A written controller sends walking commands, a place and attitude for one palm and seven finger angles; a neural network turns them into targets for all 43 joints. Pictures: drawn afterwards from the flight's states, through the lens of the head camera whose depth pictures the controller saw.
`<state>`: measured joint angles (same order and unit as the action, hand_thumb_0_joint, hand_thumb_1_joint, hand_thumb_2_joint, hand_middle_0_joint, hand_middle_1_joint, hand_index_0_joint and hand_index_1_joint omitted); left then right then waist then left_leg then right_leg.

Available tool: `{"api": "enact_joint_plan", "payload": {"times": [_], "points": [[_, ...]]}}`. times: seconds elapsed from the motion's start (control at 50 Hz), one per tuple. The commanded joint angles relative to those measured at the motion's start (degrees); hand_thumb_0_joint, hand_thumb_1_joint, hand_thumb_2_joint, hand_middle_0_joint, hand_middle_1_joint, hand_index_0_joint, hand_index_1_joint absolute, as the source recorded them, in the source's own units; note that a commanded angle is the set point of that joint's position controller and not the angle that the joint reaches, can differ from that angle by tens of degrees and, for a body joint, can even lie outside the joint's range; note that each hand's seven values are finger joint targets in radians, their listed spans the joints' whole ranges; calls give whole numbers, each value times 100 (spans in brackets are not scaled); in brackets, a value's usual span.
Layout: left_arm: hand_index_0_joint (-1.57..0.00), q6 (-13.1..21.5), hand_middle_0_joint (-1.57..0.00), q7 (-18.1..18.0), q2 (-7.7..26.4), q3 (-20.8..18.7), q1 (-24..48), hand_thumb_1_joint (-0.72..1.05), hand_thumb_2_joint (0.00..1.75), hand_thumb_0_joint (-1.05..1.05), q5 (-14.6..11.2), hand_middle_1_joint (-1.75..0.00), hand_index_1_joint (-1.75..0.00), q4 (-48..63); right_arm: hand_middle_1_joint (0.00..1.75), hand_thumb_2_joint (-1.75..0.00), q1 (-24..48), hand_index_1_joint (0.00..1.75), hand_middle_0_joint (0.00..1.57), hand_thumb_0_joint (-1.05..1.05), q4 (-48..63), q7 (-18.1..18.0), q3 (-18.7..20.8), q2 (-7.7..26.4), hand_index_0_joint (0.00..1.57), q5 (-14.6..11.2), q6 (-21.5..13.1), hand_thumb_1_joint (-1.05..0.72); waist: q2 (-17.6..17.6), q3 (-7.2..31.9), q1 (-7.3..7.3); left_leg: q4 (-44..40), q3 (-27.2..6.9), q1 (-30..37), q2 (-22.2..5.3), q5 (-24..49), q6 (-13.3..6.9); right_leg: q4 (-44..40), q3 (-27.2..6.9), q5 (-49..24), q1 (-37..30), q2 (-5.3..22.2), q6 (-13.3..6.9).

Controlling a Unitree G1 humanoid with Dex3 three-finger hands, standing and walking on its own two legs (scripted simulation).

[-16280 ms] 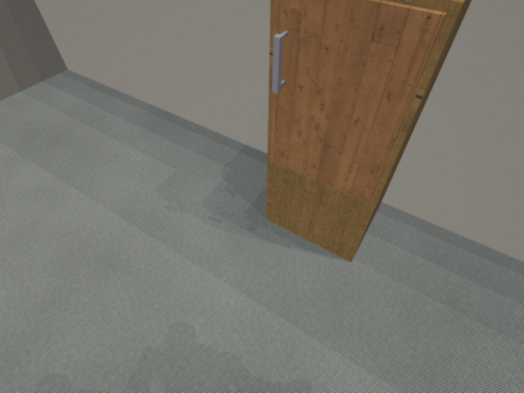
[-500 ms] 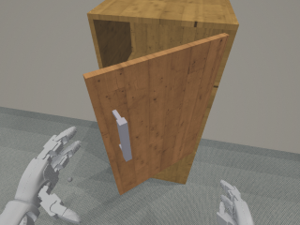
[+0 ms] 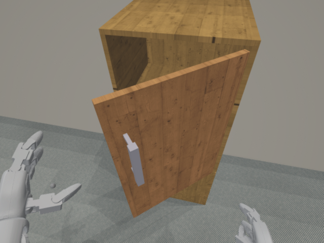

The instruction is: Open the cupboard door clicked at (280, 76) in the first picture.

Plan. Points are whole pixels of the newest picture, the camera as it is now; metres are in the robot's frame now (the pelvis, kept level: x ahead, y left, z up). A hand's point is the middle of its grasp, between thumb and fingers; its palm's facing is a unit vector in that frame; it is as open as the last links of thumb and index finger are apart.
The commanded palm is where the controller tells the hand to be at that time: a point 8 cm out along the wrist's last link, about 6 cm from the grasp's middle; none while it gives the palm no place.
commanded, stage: draw the hand back to the body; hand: left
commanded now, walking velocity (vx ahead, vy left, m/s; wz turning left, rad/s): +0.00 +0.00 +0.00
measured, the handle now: (133, 160) +0.29 +0.11 +0.06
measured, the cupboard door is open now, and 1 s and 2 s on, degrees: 43 43 43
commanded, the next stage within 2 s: step back with the hand held close in 0.68 s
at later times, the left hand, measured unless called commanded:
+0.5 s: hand (51, 170) +0.20 +0.24 +0.15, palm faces +0.44 -0.81 -0.39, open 7.6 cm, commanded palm +0.15 +0.28 +0.17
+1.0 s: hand (43, 172) +0.19 +0.25 +0.16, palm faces +0.40 -0.80 -0.46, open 7.4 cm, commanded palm +0.13 +0.28 +0.18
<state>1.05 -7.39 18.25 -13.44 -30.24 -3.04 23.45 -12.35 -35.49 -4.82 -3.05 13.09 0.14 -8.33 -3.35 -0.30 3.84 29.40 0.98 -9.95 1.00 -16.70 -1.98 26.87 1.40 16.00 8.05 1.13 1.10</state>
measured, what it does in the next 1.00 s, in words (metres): stands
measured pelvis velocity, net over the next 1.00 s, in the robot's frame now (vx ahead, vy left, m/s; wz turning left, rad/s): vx -0.02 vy -0.01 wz -0.04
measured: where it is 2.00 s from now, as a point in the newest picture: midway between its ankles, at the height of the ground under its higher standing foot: outside the picture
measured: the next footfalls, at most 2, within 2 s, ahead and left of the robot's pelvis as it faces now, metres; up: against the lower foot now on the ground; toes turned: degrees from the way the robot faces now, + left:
right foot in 1.88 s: -0.17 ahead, -0.12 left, +0.00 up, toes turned +1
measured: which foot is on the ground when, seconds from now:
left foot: down 0.00-1.00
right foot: down 0.00-1.00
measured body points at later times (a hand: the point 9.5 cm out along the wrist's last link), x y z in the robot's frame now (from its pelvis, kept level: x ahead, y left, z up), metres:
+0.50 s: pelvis +0.01 -0.02 +0.01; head -0.01 -0.04 +0.45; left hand +0.17 +0.28 +0.17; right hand +0.20 -0.24 -0.08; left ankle -0.01 +0.09 -0.74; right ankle -0.01 -0.13 -0.74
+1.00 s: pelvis -0.02 -0.01 +0.01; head -0.02 -0.03 +0.46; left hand +0.16 +0.29 +0.19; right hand +0.17 -0.25 -0.08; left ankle -0.01 +0.09 -0.74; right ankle -0.01 -0.13 -0.74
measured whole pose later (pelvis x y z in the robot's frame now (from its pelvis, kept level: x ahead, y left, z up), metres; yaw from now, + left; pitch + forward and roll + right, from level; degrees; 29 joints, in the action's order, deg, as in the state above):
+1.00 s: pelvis -0.02 -0.01 +0.01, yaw -2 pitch -2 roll -1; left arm 7.7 -6.1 20.7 -21.6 -28.2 -2.9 22.0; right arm -9.3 -33.9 -4.0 -0.9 13.6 -0.2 -2.2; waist -3.9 -0.9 1.6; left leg 24.9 2.5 -10.1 -0.9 -12.8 -1.0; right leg 21.4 -0.1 10.8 8.6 -0.8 0.3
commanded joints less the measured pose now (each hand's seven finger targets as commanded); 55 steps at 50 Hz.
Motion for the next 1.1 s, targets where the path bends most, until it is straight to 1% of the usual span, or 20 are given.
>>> {"api": "enact_joint_plan", "payload": {"times": [0.0,0.1,0.24,0.28,0.34,0.4,0.5,0.64,0.66,0.76,0.78,0.8,0.82,0.84,0.86,0.88,0.9,0.94,1.0,1.08], "points": [[-18,435,-18,-93,1007,-830,409,41,69,0,13,-30,-30,1084,30,-90,778,30,20,0,878,-54,336,640,20,-9,-242,-90,140,433,9,-674,-152,230,-244,1655,141,-468,43,-1315,-296,-101,-261],[-19,465,-19,-82,1149,-1067,509,58,76,0,-18,-30,-30,1021,30,-90,844,30,20,0,841,-27,372,619,20,-1,-137,-90,188,459,35,-697,-70,405,-243,1874,108,-571,-5,-1601,-394,-98,-240],[-20,524,-20,-52,1218,-1209,864,83,87,0,-40,-30,-30,1165,30,-90,881,30,20,0,803,-5,391,585,20,-14,-62,-90,-129,493,20,-688,7,624,-223,2106,91,-639,-47,-1837,-410,-83,-209],[-20,543,-20,-51,1254,-1291,921,90,90,0,-62,-30,-30,1103,30,-90,890,30,20,0,796,3,401,581,20,-13,-58,-90,38,491,31,-712,-1,630,-226,2040,86,-659,-40,-1808,-404,-95,-202],[-20,513,-20,3,1071,-1153,742,90,90,0,-84,-30,-30,859,30,-90,899,30,20,0,797,25,415,588,20,-26,-1,-90,106,335,28,-746,26,593,-234,2051,76,-690,-34,-1854,-397,-95,-186],[-20,528,-20,19,1138,-1176,815,90,90,0,-96,-30,-30,757,30,-90,951,30,20,0,798,12,437,609,20,-28,38,-90,219,247,31,-777,40,554,-224,1699,54,-804,-56,-1617,-350,-101,-191],[-20,612,-20,-3,1302,-1289,971,90,90,0,-76,-30,-30,1018,30,-90,971,30,20,0,797,-6,427,594,20,-15,-23,-90,10,412,47,-790,25,626,-196,1616,56,-818,-83,-1550,-419,-90,-204],[-20,654,-20,1,1191,-1189,1020,90,90,0,-77,-30,-30,963,30,-90,994,30,20,0,754,-14,428,562,20,-32,-69,-90,52,238,6,-823,37,635,-193,1363,54,-924,-111,-1279,-263,-100,-184],[-20,673,-20,1,1191,-1197,1055,90,90,0,-75,-30,-30,1004,30,-90,981,30,20,0,742,-11,429,570,20,-30,-90,-90,-87,295,6,-832,34,652,-191,1344,61,-919,-113,-1235,-286,-97,-190],[-20,701,-20,-5,1164,-1183,976,90,90,0,-70,-30,-30,932,30,-90,984,30,20,0,731,9,424,567,20,-28,-134,-90,55,197,21,-897,-14,597,-201,1266,71,-928,-90,-1106,-261,-118,-197],[-20,759,-20,-12,1319,-1248,1343,90,90,0,-76,-30,-30,1366,30,-90,1029,30,20,0,769,7,420,575,20,-29,-165,-90,40,407,33,-876,-33,664,-192,1287,54,-919,-109,-1145,-334,-105,-194],[-20,1053,-20,-105,2247,-2188,2271,90,90,0,15,-30,-30,1481,30,-90,892,30,20,0,1022,-2,317,591,20,-118,-47,-90,-197,-272,-203,-773,-171,218,-239,812,-6,-1194,-663,-1343,243,120,-217],[-20,1079,-20,-24,1695,-1796,1530,90,90,0,-10,-30,-30,929,30,-90,905,30,20,0,831,-16,381,578,20,-64,28,-90,440,-67,-234,-614,-224,225,-263,807,-27,-1237,-709,-1518,272,230,-203],[-20,1030,-20,43,1328,-1529,774,90,90,0,-8,-30,-30,587,30,-90,865,30,20,0,867,-4,438,620,20,-49,118,-90,625,86,-257,-532,-179,367,-279,994,-42,-1196,-724,-1753,304,258,-185],[-20,993,-20,93,1133,-1322,481,90,90,0,-1,-30,-30,542,30,-90,859,30,20,0,924,15,466,659,20,-41,206,-90,543,175,-276,-507,-135,381,-301,1160,-34,-1135,-677,-1917,318,273,-160],[-20,992,-20,105,1103,-1259,398,90,90,0,12,-30,-30,649,30,-90,821,30,20,0,957,27,491,695,20,-46,266,-90,514,361,-287,-531,-129,374,-348,1333,-11,-1042,-615,-2018,224,276,-143],[-20,1021,-20,95,1146,-1271,394,90,90,0,25,-30,-30,814,30,-90,872,30,20,0,989,4,513,720,20,-38,297,-90,191,471,-271,-589,-105,391,-372,1543,-4,-939,-545,-2176,173,280,-139],[-20,1010,-20,49,1254,-1346,254,90,90,0,42,-30,-30,996,30,-90,828,30,20,0,1069,-20,530,728,20,-49,377,-90,107,730,-274,-649,-136,367,-469,1953,14,-696,-458,-2314,55,212,-105],[-20,1025,-20,-33,1590,-1641,243,90,90,0,57,-30,-30,1252,30,-90,841,30,20,0,1144,-72,566,723,20,-55,474,-90,159,884,-253,-687,-202,184,-518,2094,18,-510,-416,-2359,-72,183,-90],[-20,1070,-20,-103,1624,-1756,85,90,90,0,54,-30,-30,1442,30,-90,789,30,20,0,1293,-83,586,667,20,-86,521,-90,178,848,-260,-741,-251,-223,-591,1810,-19,-270,-451,-2094,-90,109,-62]]}}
